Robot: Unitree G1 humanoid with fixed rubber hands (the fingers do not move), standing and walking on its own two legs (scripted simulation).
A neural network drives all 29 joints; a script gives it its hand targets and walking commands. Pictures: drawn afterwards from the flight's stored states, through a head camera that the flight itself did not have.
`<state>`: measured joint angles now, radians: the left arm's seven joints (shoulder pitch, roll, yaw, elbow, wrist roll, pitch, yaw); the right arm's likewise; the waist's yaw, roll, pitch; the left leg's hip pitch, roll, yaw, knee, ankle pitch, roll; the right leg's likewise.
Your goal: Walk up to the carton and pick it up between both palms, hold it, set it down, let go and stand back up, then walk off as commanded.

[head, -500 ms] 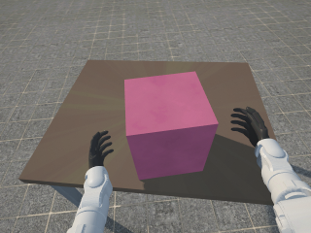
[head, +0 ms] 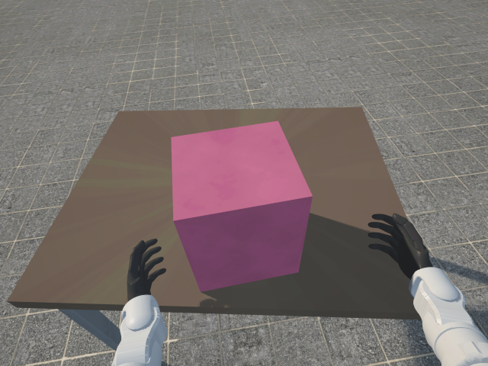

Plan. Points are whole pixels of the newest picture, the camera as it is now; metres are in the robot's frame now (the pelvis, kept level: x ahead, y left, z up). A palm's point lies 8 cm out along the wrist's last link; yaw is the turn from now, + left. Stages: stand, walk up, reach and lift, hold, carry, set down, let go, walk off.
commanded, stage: set down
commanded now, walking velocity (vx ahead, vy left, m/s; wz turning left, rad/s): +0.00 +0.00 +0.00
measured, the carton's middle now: (238, 208) +0.42 +0.08 +0.01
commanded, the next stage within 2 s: none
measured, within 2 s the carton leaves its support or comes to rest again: neither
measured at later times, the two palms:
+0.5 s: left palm (133, 315) +0.21 +0.22 +0.00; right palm (435, 299) +0.27 -0.25 +0.01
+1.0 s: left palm (137, 323) +0.20 +0.22 -0.02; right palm (438, 328) +0.23 -0.25 -0.01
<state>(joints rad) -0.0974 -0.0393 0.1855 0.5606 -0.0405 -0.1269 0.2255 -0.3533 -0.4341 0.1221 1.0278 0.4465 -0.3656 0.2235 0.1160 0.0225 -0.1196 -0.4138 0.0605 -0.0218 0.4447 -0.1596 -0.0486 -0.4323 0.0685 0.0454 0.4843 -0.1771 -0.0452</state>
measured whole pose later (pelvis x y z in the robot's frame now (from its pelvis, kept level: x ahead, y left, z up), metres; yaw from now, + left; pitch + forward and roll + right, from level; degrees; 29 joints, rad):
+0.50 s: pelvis +0.00 +0.00 +0.00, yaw +0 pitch +4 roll +1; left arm 0.15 -0.04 0.16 0.28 -0.04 -0.07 0.23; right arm -0.10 -0.43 0.12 0.84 0.48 -0.38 0.28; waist 0.06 -0.04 -0.10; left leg -0.35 0.06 -0.02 0.45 -0.17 -0.05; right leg -0.37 0.07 0.05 0.49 -0.19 -0.05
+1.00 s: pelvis +0.02 +0.00 +0.00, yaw +0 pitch +2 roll +1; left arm 0.25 -0.03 0.14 0.25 -0.04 -0.06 0.21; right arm 0.10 -0.42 0.12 0.67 0.43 -0.37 0.25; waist 0.04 -0.04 -0.06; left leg -0.27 0.06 -0.02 0.44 -0.20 -0.05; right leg -0.29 0.07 0.05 0.48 -0.22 -0.05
